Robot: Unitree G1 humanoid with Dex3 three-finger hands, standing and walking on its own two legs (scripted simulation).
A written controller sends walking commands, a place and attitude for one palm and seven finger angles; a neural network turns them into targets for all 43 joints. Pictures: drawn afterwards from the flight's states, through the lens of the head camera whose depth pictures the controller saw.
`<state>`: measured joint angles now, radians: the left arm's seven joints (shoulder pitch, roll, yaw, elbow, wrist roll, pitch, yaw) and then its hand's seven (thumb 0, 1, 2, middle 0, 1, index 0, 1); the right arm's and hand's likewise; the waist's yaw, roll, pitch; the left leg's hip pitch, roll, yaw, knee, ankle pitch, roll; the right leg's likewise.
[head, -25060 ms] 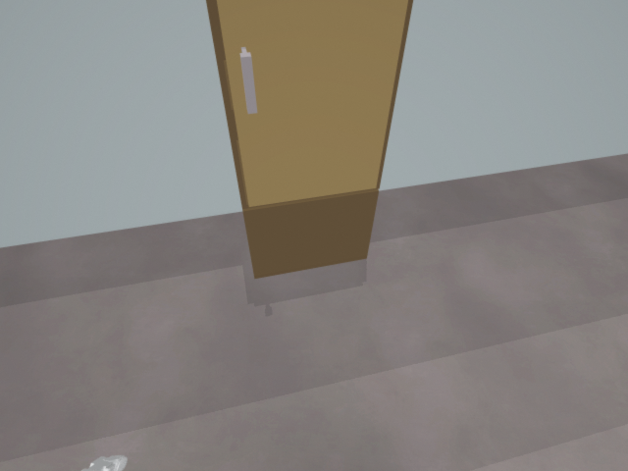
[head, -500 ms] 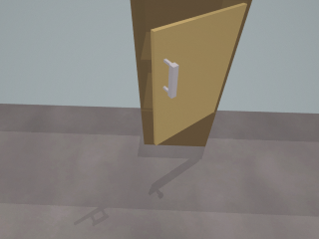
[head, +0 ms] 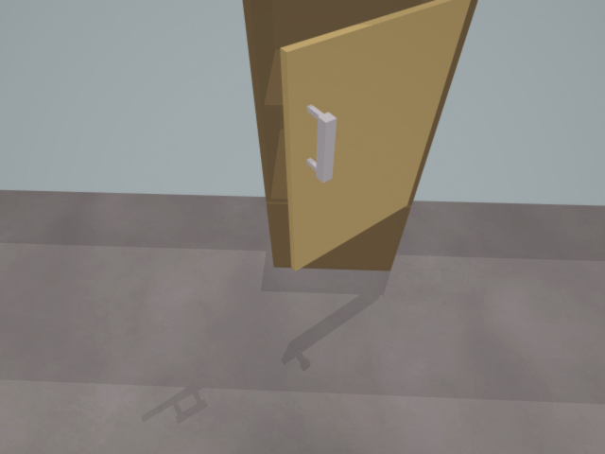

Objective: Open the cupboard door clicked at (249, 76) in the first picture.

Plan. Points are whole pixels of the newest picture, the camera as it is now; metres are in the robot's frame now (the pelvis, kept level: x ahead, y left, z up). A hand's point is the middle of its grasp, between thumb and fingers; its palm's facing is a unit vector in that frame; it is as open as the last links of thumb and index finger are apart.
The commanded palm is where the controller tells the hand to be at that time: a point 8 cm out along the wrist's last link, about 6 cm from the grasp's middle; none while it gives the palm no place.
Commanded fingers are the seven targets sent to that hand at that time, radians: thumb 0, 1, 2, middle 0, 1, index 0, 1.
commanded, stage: look to check the result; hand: left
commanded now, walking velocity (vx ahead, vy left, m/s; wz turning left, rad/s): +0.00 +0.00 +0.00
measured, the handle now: (318, 144) +0.62 +0.00 +0.06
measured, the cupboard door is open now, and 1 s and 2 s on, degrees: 37 37 37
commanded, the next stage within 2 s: walk to a spot facing it in 0.26 s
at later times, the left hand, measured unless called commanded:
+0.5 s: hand out of the picture +0.04 +0.19 -0.17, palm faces +0.00 -0.97 -0.24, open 7.3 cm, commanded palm none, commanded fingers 0.00 0.90 0.90 -0.20 -0.30 -0.20 -0.30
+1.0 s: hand out of the picture +0.08 +0.15 -0.16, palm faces -0.20 -0.93 -0.29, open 7.3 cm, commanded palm none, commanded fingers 0.00 0.90 0.90 -0.20 -0.30 -0.20 -0.30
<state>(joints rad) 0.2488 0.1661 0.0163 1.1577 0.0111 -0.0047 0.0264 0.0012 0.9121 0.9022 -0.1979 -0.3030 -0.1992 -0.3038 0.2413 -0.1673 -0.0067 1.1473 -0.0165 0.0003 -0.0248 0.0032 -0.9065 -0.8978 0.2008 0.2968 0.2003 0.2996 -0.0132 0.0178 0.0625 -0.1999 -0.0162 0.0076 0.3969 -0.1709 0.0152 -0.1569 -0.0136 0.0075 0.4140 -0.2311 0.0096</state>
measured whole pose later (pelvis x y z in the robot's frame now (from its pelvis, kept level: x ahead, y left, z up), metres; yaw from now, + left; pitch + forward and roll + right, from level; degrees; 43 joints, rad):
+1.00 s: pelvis +0.00 -0.04 +0.00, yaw -17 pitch +1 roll +3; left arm 0.23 0.19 0.08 0.98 0.02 0.03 0.02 0.00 0.91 0.90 -0.20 -0.30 -0.20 -0.30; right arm 0.10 -0.22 -0.07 0.96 -0.01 0.06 -0.02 0.01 -0.91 -0.90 0.20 0.30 0.20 0.30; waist 0.02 0.00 0.13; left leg -0.47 0.03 0.02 1.09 -0.43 -0.05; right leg -0.27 0.06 0.09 0.51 -0.25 -0.07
